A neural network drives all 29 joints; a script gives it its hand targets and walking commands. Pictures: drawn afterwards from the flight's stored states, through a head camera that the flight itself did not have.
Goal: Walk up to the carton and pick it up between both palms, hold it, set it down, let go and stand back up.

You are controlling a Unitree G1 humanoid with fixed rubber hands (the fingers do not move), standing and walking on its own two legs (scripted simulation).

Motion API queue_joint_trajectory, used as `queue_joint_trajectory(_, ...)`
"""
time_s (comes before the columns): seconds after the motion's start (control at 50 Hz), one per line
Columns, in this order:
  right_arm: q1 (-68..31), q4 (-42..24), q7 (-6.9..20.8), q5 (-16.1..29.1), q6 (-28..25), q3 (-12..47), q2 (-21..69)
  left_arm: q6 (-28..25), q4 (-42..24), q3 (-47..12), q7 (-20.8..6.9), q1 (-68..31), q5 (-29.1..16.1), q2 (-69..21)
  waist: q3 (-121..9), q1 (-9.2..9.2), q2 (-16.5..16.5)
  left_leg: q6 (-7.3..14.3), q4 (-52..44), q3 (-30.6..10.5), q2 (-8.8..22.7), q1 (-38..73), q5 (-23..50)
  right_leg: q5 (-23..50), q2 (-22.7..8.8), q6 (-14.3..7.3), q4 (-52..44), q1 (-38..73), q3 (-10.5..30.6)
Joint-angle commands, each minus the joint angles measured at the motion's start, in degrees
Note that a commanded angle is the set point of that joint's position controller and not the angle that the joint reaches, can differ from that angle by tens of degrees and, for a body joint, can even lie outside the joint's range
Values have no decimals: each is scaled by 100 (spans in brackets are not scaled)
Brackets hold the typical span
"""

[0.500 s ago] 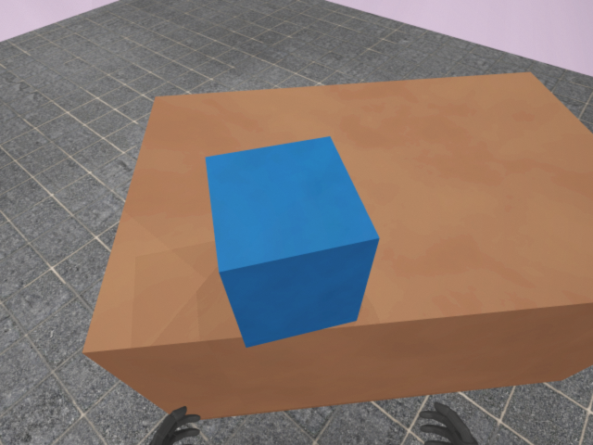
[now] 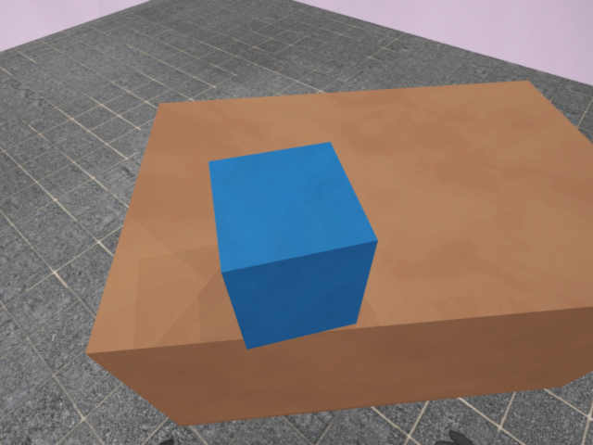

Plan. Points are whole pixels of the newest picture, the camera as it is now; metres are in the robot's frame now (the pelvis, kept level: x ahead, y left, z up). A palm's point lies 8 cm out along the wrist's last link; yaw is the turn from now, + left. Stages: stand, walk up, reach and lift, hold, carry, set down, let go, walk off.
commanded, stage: stand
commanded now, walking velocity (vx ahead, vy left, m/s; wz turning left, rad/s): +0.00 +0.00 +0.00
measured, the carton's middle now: (287, 248) +0.42 +0.03 -0.02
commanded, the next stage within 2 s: walk up in 1.62 s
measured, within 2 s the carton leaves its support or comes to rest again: neither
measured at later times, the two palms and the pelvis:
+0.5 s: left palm out of the picture +0.03 +0.23 -0.13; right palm out of the picture +0.03 -0.23 -0.13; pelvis +0.00 +0.00 +0.01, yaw +0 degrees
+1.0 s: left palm out of the picture -0.01 +0.21 -0.13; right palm out of the picture -0.01 -0.21 -0.14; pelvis +0.00 +0.00 +0.01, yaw +0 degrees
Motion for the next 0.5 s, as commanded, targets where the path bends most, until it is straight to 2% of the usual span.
queue_joint_trajectory(0.0, 26, -377, -35, 0, -148, -166, -528, -144, -346, 179, 39, -24, 0, 588, -203, -16, -44, 195, -611, -342, 238, 135, 749, 768, -274, -271, -696, 42, 361)
queue_joint_trajectory(0.48, 317, 815, -109, 31, -162, -228, -429, -178, 842, 225, 127, 265, -42, 515, 78, 5, -25, 201, -1100, -425, 330, 422, 931, 955, -347, -310, -1168, 383, 428)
